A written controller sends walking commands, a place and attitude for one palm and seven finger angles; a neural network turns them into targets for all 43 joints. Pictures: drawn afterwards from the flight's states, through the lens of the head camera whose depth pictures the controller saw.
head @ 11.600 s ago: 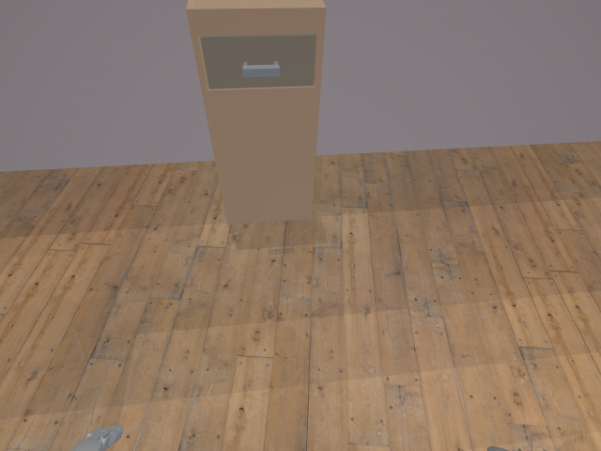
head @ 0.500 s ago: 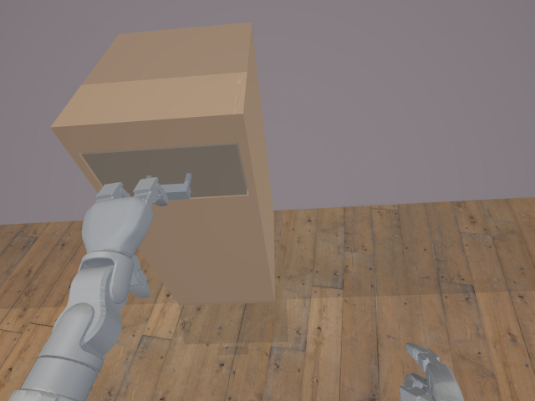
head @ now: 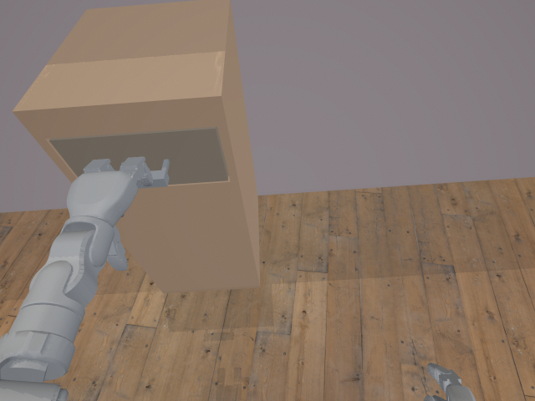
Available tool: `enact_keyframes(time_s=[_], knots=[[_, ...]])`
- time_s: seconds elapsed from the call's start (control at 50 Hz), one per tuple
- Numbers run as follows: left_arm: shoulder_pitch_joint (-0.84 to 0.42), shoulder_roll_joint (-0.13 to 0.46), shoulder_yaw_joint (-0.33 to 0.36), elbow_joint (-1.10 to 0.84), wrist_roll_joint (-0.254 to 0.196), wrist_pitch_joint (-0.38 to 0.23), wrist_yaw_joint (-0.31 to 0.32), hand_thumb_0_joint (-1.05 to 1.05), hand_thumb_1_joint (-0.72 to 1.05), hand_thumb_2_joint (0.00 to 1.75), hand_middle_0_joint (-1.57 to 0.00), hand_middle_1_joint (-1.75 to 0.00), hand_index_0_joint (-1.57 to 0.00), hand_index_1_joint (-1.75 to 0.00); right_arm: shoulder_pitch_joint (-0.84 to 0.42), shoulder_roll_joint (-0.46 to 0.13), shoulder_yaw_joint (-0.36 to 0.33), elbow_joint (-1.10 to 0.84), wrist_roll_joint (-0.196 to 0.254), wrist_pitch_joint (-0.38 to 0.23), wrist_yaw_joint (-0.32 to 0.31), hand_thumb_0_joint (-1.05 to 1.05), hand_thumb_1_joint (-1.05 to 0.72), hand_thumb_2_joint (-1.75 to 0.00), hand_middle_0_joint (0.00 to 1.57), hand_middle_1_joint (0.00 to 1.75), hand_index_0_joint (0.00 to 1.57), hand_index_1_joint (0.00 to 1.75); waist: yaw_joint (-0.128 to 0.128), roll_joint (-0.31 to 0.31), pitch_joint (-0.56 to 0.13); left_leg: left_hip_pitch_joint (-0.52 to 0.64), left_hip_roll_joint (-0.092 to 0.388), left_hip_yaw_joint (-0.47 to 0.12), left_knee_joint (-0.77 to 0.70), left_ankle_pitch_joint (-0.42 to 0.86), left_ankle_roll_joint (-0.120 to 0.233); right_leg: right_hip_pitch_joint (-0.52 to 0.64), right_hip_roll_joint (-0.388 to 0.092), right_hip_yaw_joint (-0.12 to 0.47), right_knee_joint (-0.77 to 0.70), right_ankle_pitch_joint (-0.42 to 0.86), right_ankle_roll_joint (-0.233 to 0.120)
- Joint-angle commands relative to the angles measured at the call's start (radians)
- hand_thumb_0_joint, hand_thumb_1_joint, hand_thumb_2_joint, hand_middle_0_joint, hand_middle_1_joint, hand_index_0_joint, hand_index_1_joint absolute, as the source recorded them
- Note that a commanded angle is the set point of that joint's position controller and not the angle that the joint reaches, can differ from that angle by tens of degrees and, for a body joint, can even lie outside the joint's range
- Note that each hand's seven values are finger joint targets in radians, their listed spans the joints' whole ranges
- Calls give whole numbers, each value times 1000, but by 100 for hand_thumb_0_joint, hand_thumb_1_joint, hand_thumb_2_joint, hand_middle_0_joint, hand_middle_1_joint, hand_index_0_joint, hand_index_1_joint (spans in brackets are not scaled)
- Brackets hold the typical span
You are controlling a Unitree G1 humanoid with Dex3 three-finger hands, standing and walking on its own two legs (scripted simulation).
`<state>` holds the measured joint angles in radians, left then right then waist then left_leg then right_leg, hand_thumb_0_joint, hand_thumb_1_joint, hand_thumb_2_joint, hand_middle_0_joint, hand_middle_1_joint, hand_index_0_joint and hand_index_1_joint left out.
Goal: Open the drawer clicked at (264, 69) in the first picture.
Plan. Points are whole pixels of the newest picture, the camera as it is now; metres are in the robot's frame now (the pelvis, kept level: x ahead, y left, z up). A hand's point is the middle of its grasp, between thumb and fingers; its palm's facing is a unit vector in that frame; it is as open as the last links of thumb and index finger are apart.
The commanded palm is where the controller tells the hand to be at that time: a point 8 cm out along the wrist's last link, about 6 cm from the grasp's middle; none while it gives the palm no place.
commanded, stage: move the hooked fingers above the handle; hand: left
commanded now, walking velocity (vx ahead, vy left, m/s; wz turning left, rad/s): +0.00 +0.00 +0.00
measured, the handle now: (143, 172) +0.54 +0.33 -0.03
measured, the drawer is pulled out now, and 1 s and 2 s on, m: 0.00 0.00 0.00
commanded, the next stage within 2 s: none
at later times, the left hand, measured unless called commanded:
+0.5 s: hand (120, 191) +0.42 +0.30 +0.05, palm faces +0.00 +0.00 -1.00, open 13.8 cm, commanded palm +0.41 +0.31 +0.10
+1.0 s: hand (124, 172) +0.48 +0.32 +0.04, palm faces -0.04 +0.00 -1.00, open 13.8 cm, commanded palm +0.46 +0.32 +0.09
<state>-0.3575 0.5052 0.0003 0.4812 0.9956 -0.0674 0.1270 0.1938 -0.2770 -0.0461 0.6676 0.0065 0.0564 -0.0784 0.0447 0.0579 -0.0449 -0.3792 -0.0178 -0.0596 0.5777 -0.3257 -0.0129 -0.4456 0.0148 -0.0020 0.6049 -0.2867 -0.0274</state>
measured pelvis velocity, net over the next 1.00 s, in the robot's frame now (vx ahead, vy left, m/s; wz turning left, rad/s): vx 0.00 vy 0.03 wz -0.04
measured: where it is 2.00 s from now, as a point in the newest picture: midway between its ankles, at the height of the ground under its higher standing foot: outside the picture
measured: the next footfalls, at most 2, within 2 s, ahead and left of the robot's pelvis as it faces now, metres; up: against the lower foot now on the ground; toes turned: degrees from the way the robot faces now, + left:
none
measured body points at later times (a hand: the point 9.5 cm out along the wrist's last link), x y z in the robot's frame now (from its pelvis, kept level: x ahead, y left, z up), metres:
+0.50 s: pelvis -0.01 +0.03 -0.01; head +0.06 +0.02 +0.44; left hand +0.42 +0.30 +0.11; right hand +0.07 -0.24 -0.14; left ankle -0.02 +0.14 -0.73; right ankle +0.01 -0.10 -0.73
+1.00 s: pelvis +0.00 +0.03 -0.02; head +0.11 +0.03 +0.42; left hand +0.48 +0.32 +0.09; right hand +0.01 -0.25 -0.15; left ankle -0.02 +0.14 -0.73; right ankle +0.01 -0.10 -0.73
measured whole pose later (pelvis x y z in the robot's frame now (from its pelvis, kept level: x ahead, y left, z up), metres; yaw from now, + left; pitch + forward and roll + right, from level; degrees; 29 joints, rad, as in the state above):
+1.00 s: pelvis +0.00 +0.03 -0.02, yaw -2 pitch +19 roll -2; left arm -0.78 0.67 0.11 1.03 1.09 -0.17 0.24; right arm 0.36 -0.29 -0.06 0.71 -0.02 0.11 -0.03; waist -0.09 0.05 -0.12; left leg -0.71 -0.02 -0.03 0.78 -0.41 0.03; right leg -0.75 0.02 0.03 0.72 -0.31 0.02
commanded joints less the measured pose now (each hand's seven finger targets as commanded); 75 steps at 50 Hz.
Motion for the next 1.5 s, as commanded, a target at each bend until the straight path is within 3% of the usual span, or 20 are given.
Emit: enact_keyframes(time_s=[0.0, 0.02, 0.12, 0.2, 0.32, 0.38, 0.44, 0.56, 0.68, 0.72, 0.82, 0.9, 0.96, 1.02, 1.1, 1.2, 1.26, 1.32, 1.36, 1.48], knots=[[-372, 303, 168, -127, 5, -26, 90, 0, -50, 30, -30, -120, -30, -120, -3, -96, -43, -122, 4, -33, -5, 0, -90, -90, 20, 30, 20, 30, -9, -60, -345, -11, -48, 82, -27, 297, 54, 255, -10, 5, -46, 324, -2], [-367, 341, 201, -91, 9, -23, 99, 0, -50, 30, -30, -120, -30, -120, 3, -99, -44, -118, 5, -29, -6, 0, -90, -90, 20, 30, 20, 30, 0, -66, -342, -30, -49, 86, -25, 295, 54, 263, -9, 10, -42, 329, -3], [-388, 335, 183, -13, 22, 4, 120, 0, -50, 30, -30, -120, -30, -120, 35, -109, -51, -112, 7, -21, 6, 0, -90, -90, 20, 30, 20, 30, -8, -41, -360, -32, -38, 88, -25, 324, 50, 237, 1, -4, -29, 332, -10], [-457, 277, 112, 11, 24, 6, 105, 0, -50, 30, -30, -120, -30, -120, 64, -120, -57, -109, 12, -18, 12, 0, -90, -90, 20, 30, 20, 30, -45, -41, -365, -1, -25, 76, -20, 342, 51, 180, 8, -19, -27, 303, -12], [-562, 343, 152, 50, 39, -51, 112, 0, -50, 30, -30, -120, -30, -120, 114, -128, -62, -87, 5, -13, 9, 0, -90, -90, 20, 30, 20, 30, -57, -16, -381, 20, -17, 57, -2, 350, 51, 120, 13, -22, -16, 261, -18], [-639, 309, 117, 80, 52, -71, 135, 0, -50, 30, -30, -120, -30, -120, 132, -124, -62, -77, 2, -13, 16, 0, -90, -90, 20, 30, 20, 30, -74, 16, -357, 14, -14, 45, 6, 352, 42, 60, 16, -32, -9, 223, -23], [-650, 352, 147, 162, 63, -59, 159, 0, -50, 30, -30, -120, -30, -120, 148, -132, -60, -65, -2, -7, 24, 0, -90, -90, 20, 30, 20, 30, -67, 39, -365, 1, -14, 44, 18, 343, 36, 32, 19, -33, 7, 206, -26], [-718, 385, 137, 270, 75, -28, 162, 0, -50, 30, -30, -120, -30, -120, 179, -142, -57, -60, -8, 3, 31, 0, -90, -90, 20, 30, 20, 30, -77, 16, -426, -45, -16, 56, 38, 340, 41, 50, 18, -27, 22, 237, -21], [-773, 392, 122, 318, 67, -65, 123, 0, -50, 30, -30, -120, -30, -120, 225, -155, -62, -47, -12, 15, 26, 0, -90, -90, 20, 30, 20, 30, -120, -18, -438, -52, -7, 47, 70, 364, 47, 18, 23, -22, 22, 254, -14], [-780, 415, 132, 336, 68, -83, 118, 0, -50, 30, -30, -120, -30, -120, 234, -158, -61, -41, -10, 19, 23, 0, -90, -90, 20, 30, 20, 30, -119, -6, -419, -76, -8, 49, 75, 338, 50, 0, 23, -19, 27, 243, -14], [-826, 462, 166, 323, 82, -118, 140, 0, -50, 30, -30, -120, -30, -120, 261, -160, -64, -25, -23, 27, 27, 0, -90, -90, 20, 30, 20, 30, -119, 74, -474, -61, -3, 43, 115, 416, 41, -47, 27, -23, 64, 263, -18], [-825, 509, 201, 347, 78, -110, 158, 0, -50, 30, -30, -120, -30, -120, 279, -168, -64, -17, -32, 41, 36, 0, -90, -90, 20, 30, 20, 30, -115, 78, -534, -80, 0, 45, 145, 491, 36, -35, 30, -23, 93, 317, -14], [-789, 481, 183, 386, 76, -87, 157, 0, -50, 30, -30, -120, -30, -120, 286, -171, -66, -14, -33, 48, 44, 0, -90, -90, 20, 30, 20, 30, -115, 66, -526, -88, 4, 51, 150, 495, 36, -41, 32, -26, 91, 317, -11], [-771, 506, 196, 392, 69, -78, 142, 0, -50, 30, -30, -120, -30, -120, 289, -175, -65, -17, -29, 57, 43, 0, -90, -90, 20, 30, 20, 30, -114, 28, -546, -112, 4, 60, 149, 492, 46, 9, 31, -16, 88, 362, -6], [-779, 531, 213, 339, 68, -101, 122, 0, -50, 30, -30, -120, -30, -120, 288, -175, -65, -19, -25, 64, 37, 0, -90, -90, 20, 30, 20, 30, -108, 44, -557, -102, 8, 58, 140, 508, 50, 29, 28, -10, 84, 377, -7], [-746, 512, 225, 272, 61, -137, 131, 0, -50, 30, -30, -120, -30, -120, 278, -165, -71, -19, -30, 69, 37, 0, -90, -90, 20, 30, 20, 30, -100, 81, -560, -55, 13, 55, 146, 569, 48, 11, 31, -11, 83, 377, -8], [-729, 502, 214, 340, 59, -117, 141, 0, -50, 30, -30, -120, -30, -120, 264, -169, -65, -15, -23, 71, 39, 0, -90, -90, 20, 30, 20, 30, -113, 27, -459, -121, 7, 60, 130, 447, 51, -14, 33, -22, 72, 319, -8], [-765, 486, 178, 373, 68, -94, 148, 0, -50, 30, -30, -120, -30, -120, 263, -171, -62, -18, -18, 67, 38, 0, -90, -90, 20, 30, 20, 30, -127, 33, -442, -131, 0, 65, 123, 384, 53, -25, 31, -20, 61, 291, -8], [-786, 510, 184, 385, 74, -87, 144, 0, -50, 30, -30, -120, -30, -120, 262, -173, -60, -20, -16, 64, 34, 0, -90, -90, 20, 30, 20, 30, -128, 16, -449, -143, -2, 65, 120, 345, 55, -18, 29, -18, 59, 272, -7], [-878, 448, 122, 337, 76, -121, 119, 0, -50, 30, -30, -120, -30, -120, 279, -164, -65, -22, -17, 52, 19, 0, -90, -90, 20, 30, 20, 30, -163, 54, -497, -58, 3, 45, 140, 395, 49, -68, 31, -20, 59, 265, -8]])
